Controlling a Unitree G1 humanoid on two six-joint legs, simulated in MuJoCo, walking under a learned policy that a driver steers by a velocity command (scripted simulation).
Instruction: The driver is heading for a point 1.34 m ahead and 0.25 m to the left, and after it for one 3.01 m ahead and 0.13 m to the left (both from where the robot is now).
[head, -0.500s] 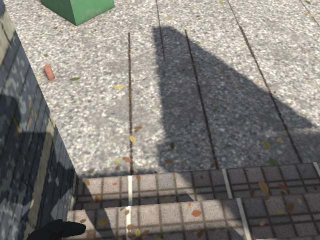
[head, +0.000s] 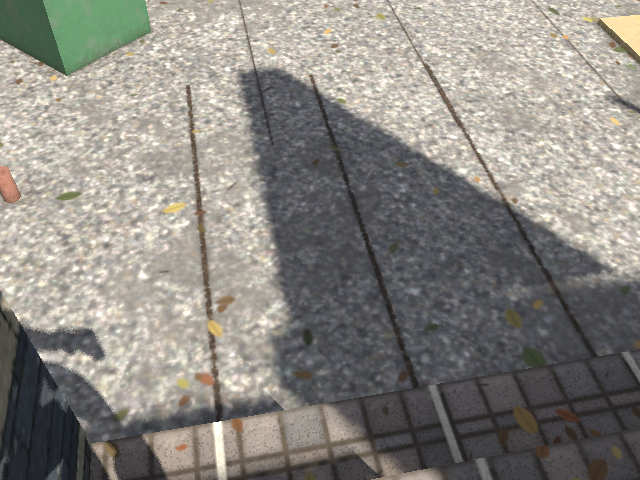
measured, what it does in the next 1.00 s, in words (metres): goes down: left foot 0.16 m lower, then right foot 0.16 m lower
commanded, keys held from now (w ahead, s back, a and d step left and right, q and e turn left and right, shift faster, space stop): w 0.48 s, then w+q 0.52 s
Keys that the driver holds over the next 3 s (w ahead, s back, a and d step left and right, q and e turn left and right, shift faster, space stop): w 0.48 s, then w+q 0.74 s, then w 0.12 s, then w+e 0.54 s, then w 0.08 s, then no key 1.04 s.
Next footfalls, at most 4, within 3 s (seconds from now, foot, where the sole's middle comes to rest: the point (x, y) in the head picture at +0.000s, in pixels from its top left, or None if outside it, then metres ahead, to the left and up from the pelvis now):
0.02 left None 0.14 0.13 -0.82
0.64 right None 0.46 -0.10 -0.98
1.18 left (253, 453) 0.72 0.23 -1.13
1.64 right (310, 357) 1.12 0.10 -1.29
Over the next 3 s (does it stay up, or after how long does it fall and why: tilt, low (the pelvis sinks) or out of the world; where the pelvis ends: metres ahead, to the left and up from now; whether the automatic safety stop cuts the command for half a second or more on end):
stays up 1.30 0.23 -0.51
